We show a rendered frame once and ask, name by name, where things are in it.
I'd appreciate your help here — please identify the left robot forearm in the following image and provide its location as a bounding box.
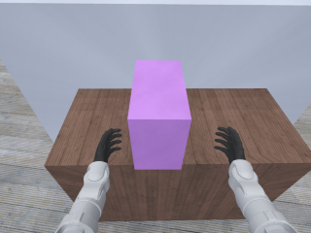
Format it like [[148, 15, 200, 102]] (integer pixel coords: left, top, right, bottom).
[[54, 161, 110, 233]]

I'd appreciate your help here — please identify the pedestal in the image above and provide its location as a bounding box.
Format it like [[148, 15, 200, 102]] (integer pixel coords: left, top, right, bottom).
[[44, 88, 311, 222]]

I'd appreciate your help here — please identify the carton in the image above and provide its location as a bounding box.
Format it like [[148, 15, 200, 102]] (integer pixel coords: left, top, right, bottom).
[[127, 60, 191, 170]]

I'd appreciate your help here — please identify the left robot hand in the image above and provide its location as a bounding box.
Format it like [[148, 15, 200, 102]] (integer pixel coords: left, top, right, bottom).
[[93, 128, 122, 163]]

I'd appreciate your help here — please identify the right robot hand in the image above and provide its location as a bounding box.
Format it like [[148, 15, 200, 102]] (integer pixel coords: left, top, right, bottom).
[[214, 126, 246, 165]]

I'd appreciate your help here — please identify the right robot forearm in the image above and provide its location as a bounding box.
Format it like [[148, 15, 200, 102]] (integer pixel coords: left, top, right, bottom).
[[228, 159, 299, 233]]

